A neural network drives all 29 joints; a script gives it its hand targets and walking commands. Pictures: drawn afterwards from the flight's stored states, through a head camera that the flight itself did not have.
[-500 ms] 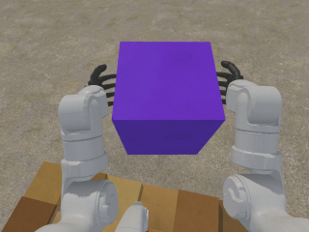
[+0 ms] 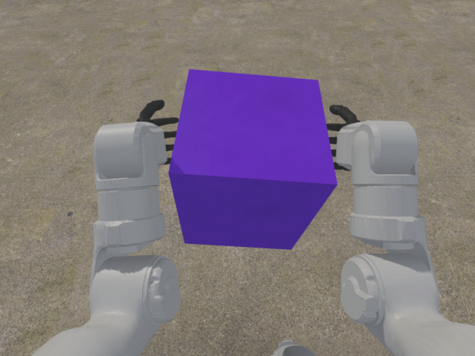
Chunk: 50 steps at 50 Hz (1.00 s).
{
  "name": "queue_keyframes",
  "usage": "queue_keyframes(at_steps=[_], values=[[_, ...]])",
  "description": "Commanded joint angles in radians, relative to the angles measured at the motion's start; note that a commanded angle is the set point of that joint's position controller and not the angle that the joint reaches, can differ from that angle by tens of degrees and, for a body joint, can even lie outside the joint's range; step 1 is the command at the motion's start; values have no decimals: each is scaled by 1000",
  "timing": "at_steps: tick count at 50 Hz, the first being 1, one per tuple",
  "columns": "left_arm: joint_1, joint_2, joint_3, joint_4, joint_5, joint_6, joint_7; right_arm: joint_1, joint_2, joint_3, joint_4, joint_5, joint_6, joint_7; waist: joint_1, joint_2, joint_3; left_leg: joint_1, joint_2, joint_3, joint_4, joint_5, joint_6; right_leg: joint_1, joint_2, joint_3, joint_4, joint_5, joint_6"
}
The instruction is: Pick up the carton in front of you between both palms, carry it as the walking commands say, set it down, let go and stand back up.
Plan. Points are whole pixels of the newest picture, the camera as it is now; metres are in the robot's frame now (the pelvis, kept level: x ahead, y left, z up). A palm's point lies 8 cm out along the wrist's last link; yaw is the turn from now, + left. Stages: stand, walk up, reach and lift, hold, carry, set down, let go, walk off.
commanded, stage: carry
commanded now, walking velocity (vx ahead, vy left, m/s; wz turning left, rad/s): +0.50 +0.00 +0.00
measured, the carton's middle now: (245, 168) +0.42 -0.02 +0.08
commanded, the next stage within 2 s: none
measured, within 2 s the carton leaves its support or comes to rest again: neither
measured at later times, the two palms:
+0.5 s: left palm (130, 94) +0.69 +0.22 +0.08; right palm (246, 77) +0.73 -0.06 +0.08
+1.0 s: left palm (166, 39) +0.98 +0.16 +0.07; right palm (257, 31) +1.00 -0.13 +0.07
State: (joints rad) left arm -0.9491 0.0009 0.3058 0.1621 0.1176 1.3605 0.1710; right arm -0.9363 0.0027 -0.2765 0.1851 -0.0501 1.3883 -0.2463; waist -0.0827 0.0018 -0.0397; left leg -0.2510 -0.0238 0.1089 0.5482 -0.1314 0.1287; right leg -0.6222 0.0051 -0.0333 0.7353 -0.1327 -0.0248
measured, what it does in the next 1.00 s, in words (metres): goes down: right foot, then left foot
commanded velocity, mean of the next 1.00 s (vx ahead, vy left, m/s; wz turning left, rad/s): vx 0.50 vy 0.00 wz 0.00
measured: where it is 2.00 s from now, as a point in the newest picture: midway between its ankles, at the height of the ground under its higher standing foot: (218, 171)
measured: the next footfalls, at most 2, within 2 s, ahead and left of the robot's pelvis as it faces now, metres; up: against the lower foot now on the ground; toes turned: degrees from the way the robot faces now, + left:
right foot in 0.04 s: +0.17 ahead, -0.10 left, +0.00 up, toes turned -1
left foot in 0.40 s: +0.44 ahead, +0.11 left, -0.03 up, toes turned +7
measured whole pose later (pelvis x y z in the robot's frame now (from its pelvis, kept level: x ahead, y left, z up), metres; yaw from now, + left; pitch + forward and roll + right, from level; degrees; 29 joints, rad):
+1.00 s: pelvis +0.62 +0.00 -0.03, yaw +4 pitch +6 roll +1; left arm -0.73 -0.10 0.25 0.22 0.14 1.22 0.24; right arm -0.77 0.05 -0.26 0.27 -0.09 1.21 -0.26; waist 0.00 0.00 -0.04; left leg -0.46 0.01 0.03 1.15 -0.45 -0.01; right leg -0.44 0.00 -0.13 0.49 -0.16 -0.08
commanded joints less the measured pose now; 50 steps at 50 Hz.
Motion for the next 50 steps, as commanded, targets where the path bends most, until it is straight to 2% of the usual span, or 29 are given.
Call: queue_keyframes(at_steps=[1,2,3,4,5,6,7,8,9,11,13,15,18,20,21,22,23,24,25,29,35,40,42,43,44,45,46,48,50], values=[[-604,-1072,-473,95,-382,-4,-227,-807,1110,506,-32,484,-41,374,-27,92,-419,367,151,-177,-2,442,35,59,41,-56,-257,224,-2],[-594,-1075,-462,119,-379,-6,-236,-804,1113,497,-1,481,-45,379,3,76,-413,287,133,-133,56,477,10,204,57,-84,-337,289,-11],[-623,-1071,-456,140,-364,-16,-242,-811,1132,487,27,482,-48,386,7,-8,-394,227,59,-65,101,510,-17,314,118,-178,-406,370,-12],[-617,-1085,-442,167,-344,-30,-245,-852,1149,481,34,498,-50,395,57,-60,-414,-8,26,-27,205,495,-81,603,80,-108,-384,382,-74],[-569,-1067,-419,191,-332,-45,-245,-884,1161,470,44,511,-54,406,166,-174,-470,-384,-9,-36,445,211,-166,995,-107,146,-270,729,-207],[-516,-1049,-404,206,-319,-60,-243,-871,1196,467,66,512,-56,418,243,-324,-538,-658,-57,-96,725,-416,-183,1203,-299,391,-209,1020,-330],[-502,-1063,-399,179,-331,-72,-246,-848,1206,453,98,499,-66,423,251,-183,-557,-734,7,-182,839,-464,-141,1197,-324,404,-197,897,-333],[-544,-1104,-423,121,-363,-82,-249,-817,1216,438,116,486,-74,423,246,-64,-528,-757,39,-199,785,-427,-109,1120,-297,396,-214,707,-292],[-625,-1143,-461,39,-406,-89,-252,-784,1216,418,115,473,-83,420,213,-20,-504,-735,63,-193,669,-366,-96,1044,-273,360,-230,570,-241],[-757,-1221,-530,-85,-493,-99,-261,-724,1203,383,80,430,-96,399,177,-44,-479,-588,72,-169,503,-256,-113,857,-228,301,-287,369,-196],[-793,-1264,-581,-132,-546,-102,-272,-676,1181,376,50,388,-106,372,166,-100,-456,-472,54,-118,351,-119,-129,709,-206,236,-325,334,-193],[-780,-1269,-597,-113,-563,-109,-285,-655,1156,382,28,355,-122,353,164,-131,-448,-295,51,-91,103,111,-124,594,-144,142,-320,274,-155],[-749,-1275,-622,-67,-576,-117,-301,-583,1133,402,49,310,-139,345,156,-78,-444,20,17,-16,-140,431,-92,458,-104,47,-190,188,-115],[-688,-1272,-619,33,-565,-122,-315,-526,1112,398,104,287,-157,355,82,29,-475,323,39,25,-164,499,-85,296,-22,-33,94,90,-62],[-659,-1278,-614,83,-557,-123,-325,-495,1076,381,143,272,-164,361,64,146,-499,568,262,-226,-51,826,-29,36,24,-20,308,-396,-6],[-632,-1290,-582,162,-542,-118,-331,-469,1043,363,188,247,-174,356,25,237,-612,798,421,-428,54,932,104,-161,44,47,517,-505,16],[-590,-1299,-553,204,-529,-120,-333,-424,1045,358,215,231,-185,356,3,241,-692,792,452,-532,7,567,175,-245,6,78,644,-483,17],[-611,-1305,-547,190,-526,-126,-335,-437,1073,367,184,245,-198,359,4,174,-680,719,410,-556,-36,314,175,-275,-27,85,658,-421,13],[-633,-1313,-547,156,-524,-134,-333,-511,1111,392,106,283,-206,363,19,97,-627,641,366,-526,-58,292,153,-292,-43,76,632,-355,18],[-662,-1291,-552,8,-506,-162,-292,-737,1219,539,-137,431,-218,364,49,54,-572,423,310,-428,-93,213,116,-223,-78,56,525,-293,22],[-584,-1222,-639,-119,-439,-184,-226,-665,1242,643,-152,495,-192,382,17,106,-542,443,267,-321,-76,405,102,-244,-65,5,279,-125,14],[-522,-1148,-657,-94,-403,-173,-221,-585,1207,659,-78,483,-176,394,4,139,-474,393,200,-153,-35,603,11,23,18,-106,-149,82,-17],[-494,-1145,-653,-33,-394,-168,-235,-527,1201,645,-3,462,-174,397,50,139,-506,308,168,-69,119,707,-58,327,57,-155,-329,215,-36],[-468,-1142,-639,-4,-390,-167,-246,-507,1204,637,30,454,-173,401,92,114,-531,170,152,-42,222,596,-86,541,8,-125,-348,255,-51],[-437,-1135,-614,24,-394,-166,-260,-502,1196,626,55,448,-173,406,111,4,-593,-23,127,-40,368,145,-115,784,-210,114,-255,495,-76],[-439,-1096,-596,45,-371,-170,-262,-505,1236,608,84,446,-167,410,111,-270,-701,-370,-3,-65,644,-406,-155,1111,-417,487,-213,589,-260],[-395,-1128,-581,65,-387,-169,-270,-487,1216,589,87,430,-167,411,129,-250,-684,-483,11,-123,758,-432,-144,1082,-412,556,-280,434,-268],[-458,-1171,-581,0,-424,-167,-291,-518,1259,575,53,432,-171,408,126,-101,-556,-544,56,-137,689,-326,-137,958,-331,400,-316,424,-191],[-517,-1220,-595,-70,-463,-163,-303,-493,1274,559,18,414,-174,395,109,-77,-509,-473,92,-126,551,-258,-152,853,-307,312,-376,393,-143]])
